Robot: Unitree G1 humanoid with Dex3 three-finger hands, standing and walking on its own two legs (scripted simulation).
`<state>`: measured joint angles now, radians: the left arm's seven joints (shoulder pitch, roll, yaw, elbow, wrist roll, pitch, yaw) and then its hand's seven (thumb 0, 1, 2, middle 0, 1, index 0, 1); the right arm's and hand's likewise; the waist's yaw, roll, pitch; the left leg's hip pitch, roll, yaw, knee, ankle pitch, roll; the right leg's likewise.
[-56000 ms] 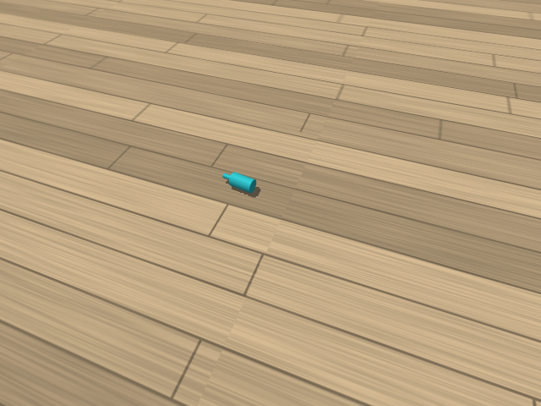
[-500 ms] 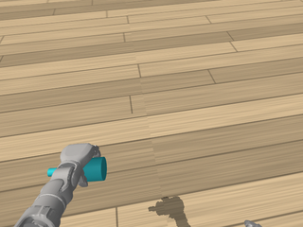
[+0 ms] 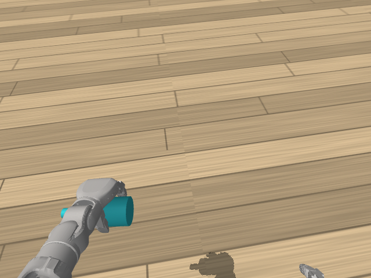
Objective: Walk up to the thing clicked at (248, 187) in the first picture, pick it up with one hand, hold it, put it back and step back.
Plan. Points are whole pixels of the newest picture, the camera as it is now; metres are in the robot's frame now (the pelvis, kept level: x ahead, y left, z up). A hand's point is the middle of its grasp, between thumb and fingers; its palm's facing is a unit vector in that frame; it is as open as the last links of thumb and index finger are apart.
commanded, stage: hold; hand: left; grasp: from above
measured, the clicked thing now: (96, 212) +0.31 +0.26 -0.09
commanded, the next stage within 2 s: crouch in 1.32 s
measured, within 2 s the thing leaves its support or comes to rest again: neither
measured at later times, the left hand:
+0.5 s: hand (99, 218) +0.27 +0.22 -0.04, palm faces -0.48 -0.03 -0.88, open 9.8 cm
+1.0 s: hand (99, 221) +0.26 +0.21 -0.03, palm faces -0.48 -0.03 -0.87, open 9.8 cm
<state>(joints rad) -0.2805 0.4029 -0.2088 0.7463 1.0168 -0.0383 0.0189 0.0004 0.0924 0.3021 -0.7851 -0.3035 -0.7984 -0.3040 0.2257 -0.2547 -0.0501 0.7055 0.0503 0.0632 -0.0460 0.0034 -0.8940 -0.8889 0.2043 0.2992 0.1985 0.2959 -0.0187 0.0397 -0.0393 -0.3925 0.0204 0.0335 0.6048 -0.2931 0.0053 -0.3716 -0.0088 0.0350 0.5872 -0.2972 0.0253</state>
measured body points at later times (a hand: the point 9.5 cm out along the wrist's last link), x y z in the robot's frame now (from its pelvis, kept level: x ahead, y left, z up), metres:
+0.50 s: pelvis -0.02 +0.00 +0.01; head -0.01 -0.02 +0.46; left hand +0.29 +0.22 +0.01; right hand +0.12 -0.26 -0.11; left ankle +0.01 +0.11 -0.73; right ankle +0.00 -0.14 -0.73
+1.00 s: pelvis -0.02 -0.01 +0.01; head -0.02 -0.03 +0.46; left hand +0.28 +0.21 +0.02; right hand +0.13 -0.26 -0.10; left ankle +0.01 +0.11 -0.73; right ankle +0.00 -0.14 -0.73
